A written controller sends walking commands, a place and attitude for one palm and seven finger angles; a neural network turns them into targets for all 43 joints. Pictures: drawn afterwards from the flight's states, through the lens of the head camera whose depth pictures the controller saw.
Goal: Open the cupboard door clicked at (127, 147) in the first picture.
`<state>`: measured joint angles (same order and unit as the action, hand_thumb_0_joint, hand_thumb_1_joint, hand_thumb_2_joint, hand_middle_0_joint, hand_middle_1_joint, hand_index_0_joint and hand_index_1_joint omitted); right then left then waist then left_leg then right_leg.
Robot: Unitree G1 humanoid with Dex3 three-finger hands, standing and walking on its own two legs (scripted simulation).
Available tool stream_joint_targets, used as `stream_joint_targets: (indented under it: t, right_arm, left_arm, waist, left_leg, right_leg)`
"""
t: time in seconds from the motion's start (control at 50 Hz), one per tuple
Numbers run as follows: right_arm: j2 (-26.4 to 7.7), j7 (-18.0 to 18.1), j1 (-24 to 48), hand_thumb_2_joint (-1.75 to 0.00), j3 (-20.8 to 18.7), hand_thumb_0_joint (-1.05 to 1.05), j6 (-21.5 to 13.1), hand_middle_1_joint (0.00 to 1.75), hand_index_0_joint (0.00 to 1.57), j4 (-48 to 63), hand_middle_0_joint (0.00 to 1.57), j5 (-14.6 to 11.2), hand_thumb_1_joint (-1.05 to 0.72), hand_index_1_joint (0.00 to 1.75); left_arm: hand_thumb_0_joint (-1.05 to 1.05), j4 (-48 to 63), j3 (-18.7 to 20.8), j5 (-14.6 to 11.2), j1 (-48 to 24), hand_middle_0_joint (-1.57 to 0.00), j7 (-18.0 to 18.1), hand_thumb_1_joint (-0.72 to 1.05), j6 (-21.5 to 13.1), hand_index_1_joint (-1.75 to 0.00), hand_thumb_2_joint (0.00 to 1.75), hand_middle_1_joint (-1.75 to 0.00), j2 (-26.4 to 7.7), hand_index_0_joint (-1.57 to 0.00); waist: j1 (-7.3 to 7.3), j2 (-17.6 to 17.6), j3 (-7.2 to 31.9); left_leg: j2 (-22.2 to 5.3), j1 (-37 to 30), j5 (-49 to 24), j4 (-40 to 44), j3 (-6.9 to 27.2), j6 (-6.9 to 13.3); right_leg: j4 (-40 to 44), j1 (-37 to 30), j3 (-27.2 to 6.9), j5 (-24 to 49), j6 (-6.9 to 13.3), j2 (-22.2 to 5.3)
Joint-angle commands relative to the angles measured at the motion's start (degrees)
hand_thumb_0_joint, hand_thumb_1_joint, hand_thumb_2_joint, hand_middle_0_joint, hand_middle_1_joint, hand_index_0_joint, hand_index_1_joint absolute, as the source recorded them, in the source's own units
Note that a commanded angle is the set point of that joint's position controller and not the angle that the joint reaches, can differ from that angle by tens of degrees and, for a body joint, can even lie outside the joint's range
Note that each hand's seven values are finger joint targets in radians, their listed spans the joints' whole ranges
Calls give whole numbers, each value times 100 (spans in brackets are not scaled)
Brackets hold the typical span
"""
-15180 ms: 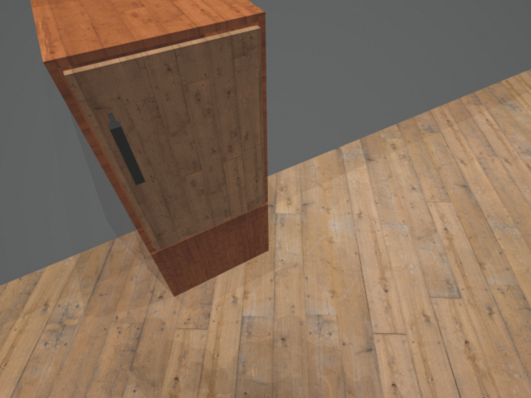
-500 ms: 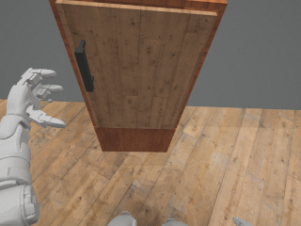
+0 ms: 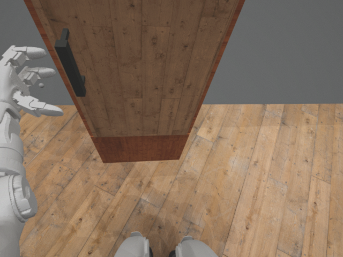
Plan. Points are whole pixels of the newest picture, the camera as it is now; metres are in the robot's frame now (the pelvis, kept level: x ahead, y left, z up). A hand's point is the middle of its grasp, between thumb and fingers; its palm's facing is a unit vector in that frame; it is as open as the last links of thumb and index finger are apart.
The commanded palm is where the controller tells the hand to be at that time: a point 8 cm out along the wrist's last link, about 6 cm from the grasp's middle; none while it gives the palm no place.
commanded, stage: move the hooked fingers beside the handle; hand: left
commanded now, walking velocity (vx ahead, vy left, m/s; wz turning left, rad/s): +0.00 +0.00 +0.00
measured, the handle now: (73, 65) +0.54 +0.21 +0.08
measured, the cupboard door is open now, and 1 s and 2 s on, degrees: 0 0 0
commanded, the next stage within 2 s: slide the fingers in behind the handle in 0.86 s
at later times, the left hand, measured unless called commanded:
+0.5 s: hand (40, 83) +0.47 +0.27 +0.08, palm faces +0.06 -1.00 -0.01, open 14.0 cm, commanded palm +0.46 +0.30 +0.08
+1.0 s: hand (46, 84) +0.47 +0.26 +0.09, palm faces +0.06 -1.00 -0.01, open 14.0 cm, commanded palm +0.45 +0.29 +0.08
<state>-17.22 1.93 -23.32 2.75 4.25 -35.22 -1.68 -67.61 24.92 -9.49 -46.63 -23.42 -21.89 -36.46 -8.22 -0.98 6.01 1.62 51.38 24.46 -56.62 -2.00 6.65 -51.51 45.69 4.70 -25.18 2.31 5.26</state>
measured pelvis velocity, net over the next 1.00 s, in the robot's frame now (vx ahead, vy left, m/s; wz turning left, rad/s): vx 0.00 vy -0.01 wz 0.00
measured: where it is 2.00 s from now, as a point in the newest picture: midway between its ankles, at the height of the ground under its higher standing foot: outside the picture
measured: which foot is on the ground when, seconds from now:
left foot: down 0.00-1.00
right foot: down 0.00-1.00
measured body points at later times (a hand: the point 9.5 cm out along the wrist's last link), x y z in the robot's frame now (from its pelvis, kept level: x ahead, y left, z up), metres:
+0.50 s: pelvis +0.01 +0.00 +0.00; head +0.12 +0.04 +0.44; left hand +0.47 +0.32 +0.09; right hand +0.03 -0.27 -0.10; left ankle +0.02 +0.04 -0.68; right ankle -0.01 -0.10 -0.68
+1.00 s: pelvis +0.00 -0.01 +0.00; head +0.11 +0.03 +0.43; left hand +0.46 +0.31 +0.09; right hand +0.02 -0.28 -0.10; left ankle +0.02 +0.04 -0.68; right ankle -0.01 -0.10 -0.68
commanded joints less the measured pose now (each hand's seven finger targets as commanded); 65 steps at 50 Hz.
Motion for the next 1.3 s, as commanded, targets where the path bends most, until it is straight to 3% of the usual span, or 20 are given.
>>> stream_joint_targets:
  t: [0.0,0.04,0.1,0.2,0.26,0.36,0.42,0.5,0.52,0.62,0.72,0.74,0.76,0.78,0.84,0.9,0.96,1.04,1.1,1.28]
  right_arm:
    - [-1216,115,-846,-90,-420,0,-95,30,20,294,20,59,-90,30]
    - [-1207,99,-899,-90,-415,0,-62,30,20,254,20,78,-90,30]
    - [-1210,63,-986,-90,-450,0,-43,30,20,311,20,114,-90,30]
    - [-1155,17,-1000,-90,-485,0,82,30,20,380,20,93,-90,30]
    - [-1161,11,-965,-90,-516,0,100,30,20,398,20,88,-90,30]
    - [-1122,-5,-904,-90,-506,0,97,30,20,395,20,79,-90,30]
    - [-1100,-14,-854,-90,-510,0,117,30,20,356,20,61,-90,30]
    - [-1089,11,-781,-90,-466,0,141,30,20,340,20,24,-90,30]
    - [-1116,22,-761,-90,-490,0,130,30,20,340,20,34,-90,30]
    - [-1091,15,-674,-90,-460,0,87,30,20,365,20,40,-90,30]
    - [-1142,53,-622,-90,-423,0,23,30,20,355,20,26,-90,30]
    - [-1153,60,-631,-90,-421,0,3,30,20,368,20,36,-90,30]
    - [-1111,46,-606,-90,-393,0,-8,30,20,388,20,27,-90,30]
    - [-1136,58,-634,-90,-422,0,-27,30,20,360,20,47,-90,30]
    - [-1151,59,-657,-90,-401,0,-29,30,20,334,20,42,-90,30]
    - [-1106,69,-661,-90,-381,0,-19,30,20,346,20,21,-90,30]
    - [-1138,88,-705,-90,-371,0,-8,30,20,344,20,1,-90,30]
    - [-1121,57,-747,-90,-414,0,-9,30,20,333,20,22,-90,30]
    - [-1067,28,-759,-90,-424,0,9,30,20,333,20,21,-90,30]
    - [-1028,-22,-753,-90,-429,0,21,30,20,378,20,27,-90,30]
  left_arm:
    - [0,1064,289,-51,-2591,-30,52,-50,-352,-120,30,-120,-1872,-30]
    - [0,1016,159,4,-2766,-30,68,-50,-354,-120,30,-120,-1756,-30]
    - [0,1132,308,-27,-2361,-30,38,-50,-361,-120,30,-120,-1828,-30]
    - [0,1479,259,-108,-2052,-30,14,-50,-268,-120,30,-120,-1625,-30]
    - [0,1470,408,-112,-1968,-30,97,-50,-222,-120,30,-120,-1743,-30]
    - [0,1822,354,-77,-2086,-30,175,-50,-419,-120,30,-120,-1688,-30]
    - [0,1786,145,-136,-2028,-30,131,-50,-461,-120,30,-120,-1364,-30]
    - [0,1450,-199,-184,-2170,-30,59,-50,-341,-120,30,-120,-991,-30]
    - [0,1418,-21,-163,-2058,-30,86,-50,-346,-120,30,-120,-1183,-30]
    - [0,1509,-101,-165,-2217,-30,205,-50,-465,-120,30,-120,-1069,-30]
    - [0,1241,-29,-46,-2583,-30,336,-50,-481,-120,30,-120,-1306,-30]
    - [0,1292,95,-6,-2568,-30,364,-50,-517,-120,30,-120,-1496,-30]
    - [0,1369,-127,-14,-2641,-30,345,-50,-534,-120,30,-120,-1230,-30]
    - [0,1313,135,-8,-2507,-30,364,-50,-539,-120,30,-120,-1503,-30]
    - [0,1271,139,-17,-2594,-30,282,-50,-553,-120,30,-120,-1608,-30]
    - [0,1256,-67,-83,-2618,-30,197,-50,-509,-120,30,-120,-1321,-30]
    - [0,1030,-26,-76,-2470,-30,145,-50,-378,-120,30,-120,-1443,-30]
    - [0,1355,18,-161,-2366,-30,129,-50,-436,-120,30,-120,-1382,-30]
    - [0,1399,-139,-180,-2361,-30,197,-50,-426,-120,30,-120,-1068,-30]
    - [0,1557,48,-51,-2250,-30,475,-50,-469,-120,30,-120,-1235,-30]
  waist:
    - [-64,-927,2317]
    - [-145,-1006,2450]
    - [15,-1092,2813]
    - [96,-1140,2863]
    - [77,-856,2628]
    - [86,-1121,2704]
    - [48,-1156,2638]
    - [-70,-959,2149]
    - [31,-965,2211]
    - [36,-942,2363]
    - [-73,-716,2104]
    - [2,-859,2238]
    - [-52,-923,2361]
    - [22,-837,2415]
    - [-12,-930,2473]
    - [-81,-879,2348]
    - [-72,-767,2229]
    - [-6,-877,2531]
    - [-31,-867,2390]
    - [33,-800,2491]
  left_leg:
    - [-437,-2844,-2354,636,1125,-593]
    - [-475,-3064,-2593,572,1189,-635]
    - [-487,-3283,-3189,518,1189,-686]
    - [-548,-3589,-3860,525,1198,-734]
    - [-524,-3299,-3555,571,1115,-680]
    - [-530,-3531,-3569,605,1138,-723]
    - [-587,-3812,-3743,638,1280,-789]
    - [-532,-3480,-3014,728,1268,-712]
    - [-545,-3514,-2962,765,1298,-741]
    - [-514,-3491,-2802,738,1312,-750]
    - [-450,-2959,-1880,772,1265,-642]
    - [-437,-2993,-1913,774,1257,-655]
    - [-425,-3078,-1977,740,1240,-642]
    - [-432,-3045,-2043,719,1224,-635]
    - [-435,-3039,-2173,667,1201,-651]
    - [-417,-2978,-2112,660,1152,-587]
    - [-395,-2694,-2032,656,1056,-531]
    - [-409,-2944,-2407,588,1049,-556]
    - [-406,-2987,-2438,598,1046,-543]
    - [-359,-2759,-2491,567,889,-501]
  right_leg:
    - [471,347,-302,1133,18,-76]
    - [449,567,-281,1174,-10,-72]
    - [398,374,-257,1396,18,-43]
    - [437,379,-211,1569,-9,-17]
    - [510,218,-236,1585,-35,-11]
    - [513,238,-244,1547,-13,-5]
    - [532,475,-205,1418,-12,4]
    - [598,565,-186,1196,3,-28]
    - [580,565,-188,1135,5,-36]
    - [511,527,-209,1114,5,-60]
    - [517,482,-276,893,-3,-90]
    - [497,410,-281,897,15,-97]
    - [489,433,-288,940,2,-92]
    - [502,308,-296,1002,11,-86]
    - [478,296,-297,1047,10,-68]
    - [523,300,-296,1070,4,-56]
    - [544,188,-324,1123,-17,-64]
    - [514,148,-321,1313,-5,-48]
    - [519,227,-293,1306,0,-37]
    - [498,-163,-373,1606,-29,-45]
